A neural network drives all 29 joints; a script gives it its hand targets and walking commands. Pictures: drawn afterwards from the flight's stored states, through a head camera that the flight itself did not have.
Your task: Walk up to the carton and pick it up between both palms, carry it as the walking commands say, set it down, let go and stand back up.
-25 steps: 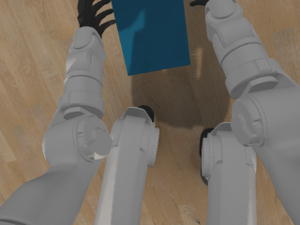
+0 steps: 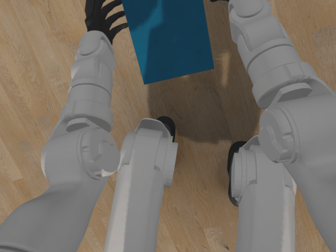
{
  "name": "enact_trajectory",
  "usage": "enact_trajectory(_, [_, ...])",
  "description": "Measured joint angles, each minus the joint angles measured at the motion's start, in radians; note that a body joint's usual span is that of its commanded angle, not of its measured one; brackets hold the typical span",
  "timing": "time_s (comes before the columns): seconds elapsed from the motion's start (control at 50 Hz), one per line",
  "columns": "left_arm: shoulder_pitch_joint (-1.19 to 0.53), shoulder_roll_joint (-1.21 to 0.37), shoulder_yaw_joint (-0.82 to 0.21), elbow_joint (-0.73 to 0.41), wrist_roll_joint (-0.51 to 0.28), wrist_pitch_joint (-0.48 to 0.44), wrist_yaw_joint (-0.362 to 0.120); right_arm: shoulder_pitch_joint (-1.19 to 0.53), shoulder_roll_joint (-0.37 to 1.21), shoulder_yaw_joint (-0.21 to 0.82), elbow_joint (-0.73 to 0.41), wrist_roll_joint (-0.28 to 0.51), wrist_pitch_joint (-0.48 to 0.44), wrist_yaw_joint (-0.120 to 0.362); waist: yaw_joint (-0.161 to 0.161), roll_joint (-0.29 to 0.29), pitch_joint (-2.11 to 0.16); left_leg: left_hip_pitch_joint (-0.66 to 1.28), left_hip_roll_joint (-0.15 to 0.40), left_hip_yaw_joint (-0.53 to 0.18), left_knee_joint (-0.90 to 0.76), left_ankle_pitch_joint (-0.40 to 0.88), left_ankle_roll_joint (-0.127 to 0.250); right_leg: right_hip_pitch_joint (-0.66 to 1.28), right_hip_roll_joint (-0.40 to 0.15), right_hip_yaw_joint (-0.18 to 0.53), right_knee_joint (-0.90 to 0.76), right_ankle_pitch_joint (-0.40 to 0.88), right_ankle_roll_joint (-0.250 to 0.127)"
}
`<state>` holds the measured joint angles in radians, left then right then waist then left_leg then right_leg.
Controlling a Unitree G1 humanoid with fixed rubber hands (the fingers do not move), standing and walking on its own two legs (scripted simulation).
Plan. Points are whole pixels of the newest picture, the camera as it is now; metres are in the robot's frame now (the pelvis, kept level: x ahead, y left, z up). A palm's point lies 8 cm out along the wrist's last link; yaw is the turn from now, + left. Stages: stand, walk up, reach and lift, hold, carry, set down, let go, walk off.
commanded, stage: set down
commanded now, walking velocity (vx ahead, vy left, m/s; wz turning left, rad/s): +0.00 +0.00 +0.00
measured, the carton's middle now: (172, 26) +0.50 +0.11 -0.30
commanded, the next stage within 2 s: let go in 1.96 s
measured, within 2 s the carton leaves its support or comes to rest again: neither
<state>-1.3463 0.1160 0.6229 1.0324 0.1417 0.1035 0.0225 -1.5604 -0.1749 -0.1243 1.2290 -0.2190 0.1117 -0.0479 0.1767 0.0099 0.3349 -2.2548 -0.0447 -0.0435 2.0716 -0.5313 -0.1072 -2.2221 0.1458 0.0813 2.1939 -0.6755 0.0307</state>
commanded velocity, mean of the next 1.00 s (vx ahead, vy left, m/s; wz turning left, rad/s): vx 0.00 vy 0.00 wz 0.00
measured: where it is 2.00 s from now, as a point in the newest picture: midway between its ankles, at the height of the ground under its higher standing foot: (198, 170)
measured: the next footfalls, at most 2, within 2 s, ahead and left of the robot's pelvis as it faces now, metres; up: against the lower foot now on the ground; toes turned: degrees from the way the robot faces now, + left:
none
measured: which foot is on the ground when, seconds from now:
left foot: down 0.00-1.00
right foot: down 0.00-1.00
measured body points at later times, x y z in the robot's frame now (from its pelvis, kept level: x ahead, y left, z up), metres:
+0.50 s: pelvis -0.01 +0.01 -0.01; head +0.37 -0.01 +0.23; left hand +0.47 +0.26 -0.20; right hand +0.57 -0.06 -0.22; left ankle +0.13 +0.14 -0.35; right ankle +0.08 -0.11 -0.35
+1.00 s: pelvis -0.02 +0.01 +0.03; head +0.34 +0.01 +0.30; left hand +0.48 +0.25 -0.12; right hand +0.59 -0.06 -0.12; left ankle +0.13 +0.14 -0.35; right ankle +0.08 -0.11 -0.35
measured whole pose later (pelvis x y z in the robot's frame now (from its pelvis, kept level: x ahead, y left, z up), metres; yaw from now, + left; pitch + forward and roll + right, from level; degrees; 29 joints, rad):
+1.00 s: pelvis -0.02 +0.01 +0.03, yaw +1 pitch +40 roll +3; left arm -1.22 0.13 0.39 0.85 -0.10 0.11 0.19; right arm -1.51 -0.36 0.05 1.08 0.05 0.17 -0.07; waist 0.17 -0.01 0.25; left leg -2.20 -0.05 -0.03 1.97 -0.46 -0.07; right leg -2.16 0.07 0.07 2.09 -0.63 0.03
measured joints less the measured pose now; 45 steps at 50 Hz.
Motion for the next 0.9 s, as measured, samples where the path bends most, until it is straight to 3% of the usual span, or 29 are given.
enact_trajectory(0.24, [-0.026, 0.003, -0.039, 0.079, -0.048, -0.062, 0.017, -0.004, -0.059, 0.080, 0.011, 0.086, -0.032, -0.001, 0.007, 0.015, 0.022, 0.004, 0.003, 0.014, 0.002, 0.012, 0.005, 0.000, -0.016, 0.004, 0.006, 0.011, 0.001])
enact_trajectory(0.5, [0.021, 0.071, -0.140, 0.080, -0.153, -0.095, 0.054, -0.028, -0.165, 0.182, 0.036, 0.214, -0.035, 0.004, 0.006, 0.005, 0.033, -0.007, 0.025, 0.033, 0.013, 0.023, 0.026, -0.013, -0.032, 0.007, 0.014, 0.025, 0.004])
enact_trajectory(0.72, [0.052, 0.095, -0.231, -0.007, -0.267, -0.082, 0.094, -0.007, -0.183, 0.240, -0.072, 0.275, -0.017, -0.012, -0.005, 0.026, 0.043, -0.006, 0.021, 0.043, 0.019, 0.039, 0.038, -0.004, -0.052, 0.009, 0.023, 0.029, 0.009])
enact_trajectory(0.9, [0.095, 0.026, -0.242, -0.140, -0.265, -0.030, 0.152, 0.039, -0.195, 0.200, -0.160, 0.277, 0.034, -0.032, -0.011, -0.003, -0.024, 0.015, -0.001, 0.029, -0.041, 0.064, 0.034, 0.028, -0.073, -0.004, -0.036, 0.041, 0.002])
